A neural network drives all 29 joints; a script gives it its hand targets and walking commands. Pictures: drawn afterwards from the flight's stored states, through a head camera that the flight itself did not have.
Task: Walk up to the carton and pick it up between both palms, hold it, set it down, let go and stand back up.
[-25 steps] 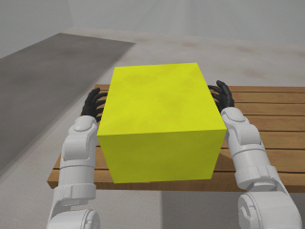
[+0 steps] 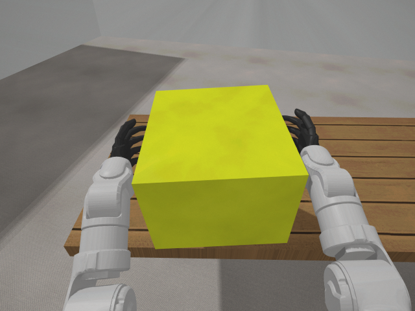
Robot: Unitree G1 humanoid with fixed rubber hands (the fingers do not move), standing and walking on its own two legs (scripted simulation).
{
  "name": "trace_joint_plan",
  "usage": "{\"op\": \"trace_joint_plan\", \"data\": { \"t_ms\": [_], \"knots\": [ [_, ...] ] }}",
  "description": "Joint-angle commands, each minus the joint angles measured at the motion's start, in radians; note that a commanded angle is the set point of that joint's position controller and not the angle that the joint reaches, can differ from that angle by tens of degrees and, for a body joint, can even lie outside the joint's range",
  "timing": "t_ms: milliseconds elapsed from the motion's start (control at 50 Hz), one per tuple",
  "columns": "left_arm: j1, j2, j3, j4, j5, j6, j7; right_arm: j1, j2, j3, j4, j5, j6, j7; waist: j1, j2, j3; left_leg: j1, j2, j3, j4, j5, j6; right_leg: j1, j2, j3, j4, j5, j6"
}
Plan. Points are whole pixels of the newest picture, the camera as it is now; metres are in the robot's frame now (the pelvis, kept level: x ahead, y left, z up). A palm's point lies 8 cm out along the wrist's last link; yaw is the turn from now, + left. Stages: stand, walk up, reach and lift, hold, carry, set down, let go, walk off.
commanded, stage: hold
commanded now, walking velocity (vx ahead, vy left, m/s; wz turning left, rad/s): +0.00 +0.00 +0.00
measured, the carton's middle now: (216, 160) +0.40 -0.01 +0.14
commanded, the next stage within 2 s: none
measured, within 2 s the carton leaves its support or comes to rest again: neither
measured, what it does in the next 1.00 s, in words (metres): stands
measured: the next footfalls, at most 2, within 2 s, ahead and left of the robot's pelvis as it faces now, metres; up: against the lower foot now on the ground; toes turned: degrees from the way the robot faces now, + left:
none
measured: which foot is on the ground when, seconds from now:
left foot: down 0.00-1.00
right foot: down 0.00-1.00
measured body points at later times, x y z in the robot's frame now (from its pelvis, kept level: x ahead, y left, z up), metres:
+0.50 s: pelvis +0.00 +0.00 +0.00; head -0.05 +0.01 +0.45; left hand +0.38 +0.16 +0.18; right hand +0.39 -0.19 +0.19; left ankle +0.02 +0.12 -0.75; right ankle +0.04 -0.14 -0.75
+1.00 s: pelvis +0.00 +0.00 +0.00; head -0.05 +0.01 +0.45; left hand +0.38 +0.16 +0.18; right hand +0.39 -0.19 +0.19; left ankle +0.02 +0.12 -0.75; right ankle +0.04 -0.14 -0.75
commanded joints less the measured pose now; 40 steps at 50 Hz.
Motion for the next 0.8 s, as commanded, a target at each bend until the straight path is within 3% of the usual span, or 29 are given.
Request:
{"op": "trace_joint_plan", "data": {
  "t_ms": [0, 140, 160, 200, 300, 440, 520, 560, 700, 780],
  "knots": [
    [-0.775, -0.587, -0.487, -0.218, -0.139, -0.081, -0.127, -0.721, 0.643, 0.444, -0.439, 0.184, -0.071, 0.143, 0.028, 0.010, -0.395, 0.203, -0.073, -0.010, -0.086, 0.238, -0.021, 0.304, 0.079, -0.056, -0.012, 0.134, -0.018],
    [-0.783, -0.568, -0.461, -0.207, -0.124, -0.075, -0.136, -0.707, 0.642, 0.427, -0.412, 0.173, -0.061, 0.142, 0.030, -0.003, -0.373, 0.176, -0.075, -0.006, -0.098, 0.193, -0.014, 0.317, 0.073, -0.055, -0.012, 0.108, -0.015],
    [-0.769, -0.568, -0.457, -0.187, -0.119, -0.074, -0.134, -0.722, 0.641, 0.438, -0.414, 0.180, -0.062, 0.141, 0.042, -0.001, -0.354, 0.174, -0.074, -0.006, -0.100, 0.189, -0.012, 0.302, 0.074, -0.056, -0.014, 0.094, -0.014],
    [-0.776, -0.571, -0.463, -0.199, -0.129, -0.076, -0.134, -0.699, 0.635, 0.430, -0.401, 0.179, -0.058, 0.141, 0.023, 0.002, -0.357, 0.187, -0.077, -0.006, -0.096, 0.206, -0.016, 0.299, 0.074, -0.057, -0.015, 0.113, -0.013],
    [-0.764, -0.574, -0.465, -0.188, -0.127, -0.072, -0.131, -0.725, 0.631, 0.437, -0.428, 0.185, -0.063, 0.141, 0.036, 0.000, -0.361, 0.182, -0.073, -0.006, -0.093, 0.211, -0.016, 0.303, 0.078, -0.056, -0.015, 0.109, -0.016],
    [-0.790, -0.572, -0.463, -0.187, -0.131, -0.079, -0.133, -0.718, 0.641, 0.424, -0.393, 0.169, -0.062, 0.144, 0.024, -0.003, -0.353, 0.170, -0.074, -0.008, -0.106, 0.161, -0.012, 0.287, 0.073, -0.059, -0.016, 0.077, -0.018],
    [-0.782, -0.561, -0.457, -0.179, -0.125, -0.077, -0.134, -0.717, 0.641, 0.425, -0.390, 0.170, -0.063, 0.146, 0.034, -0.002, -0.350, 0.163, -0.074, -0.004, -0.105, 0.161, -0.011, 0.296, 0.071, -0.054, -0.019, 0.072, -0.017],
    [-0.791, -0.567, -0.457, -0.172, -0.124, -0.079, -0.135, -0.724, 0.640, 0.416, -0.394, 0.166, -0.066, 0.146, 0.022, 0.005, -0.348, 0.163, -0.074, -0.005, -0.107, 0.147, -0.012, 0.290, 0.069, -0.055, -0.020, 0.069, -0.019],
    [-0.773, -0.575, -0.476, -0.209, -0.130, -0.081, -0.130, -0.714, 0.643, 0.444, -0.434, 0.186, -0.070, 0.144, 0.034, 0.003, -0.383, 0.186, -0.073, -0.004, -0.090, 0.209, -0.017, 0.310, 0.076, -0.056, -0.013, 0.124, -0.019],
    [-0.774, -0.579, -0.470, -0.201, -0.121, -0.074, -0.130, -0.706, 0.627, 0.427, -0.387, 0.181, -0.063, 0.146, 0.029, 0.021, -0.351, 0.179, -0.071, -0.008, -0.094, 0.193, -0.022, 0.290, 0.077, -0.061, -0.014, 0.091, -0.020]
  ]
}}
